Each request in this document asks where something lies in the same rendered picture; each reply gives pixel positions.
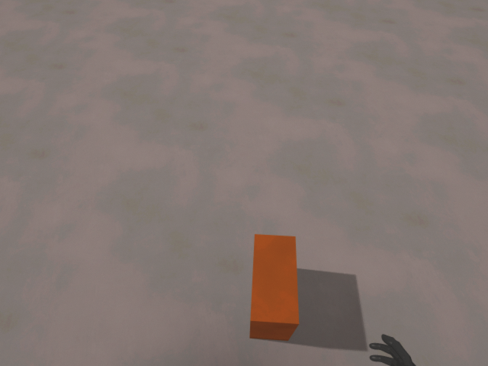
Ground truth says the carton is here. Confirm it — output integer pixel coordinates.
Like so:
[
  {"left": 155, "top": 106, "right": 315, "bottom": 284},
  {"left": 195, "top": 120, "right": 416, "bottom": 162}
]
[{"left": 249, "top": 234, "right": 299, "bottom": 341}]

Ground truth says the right robot hand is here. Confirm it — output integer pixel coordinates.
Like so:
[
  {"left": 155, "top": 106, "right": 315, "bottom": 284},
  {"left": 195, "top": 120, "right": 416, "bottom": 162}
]
[{"left": 369, "top": 334, "right": 416, "bottom": 366}]

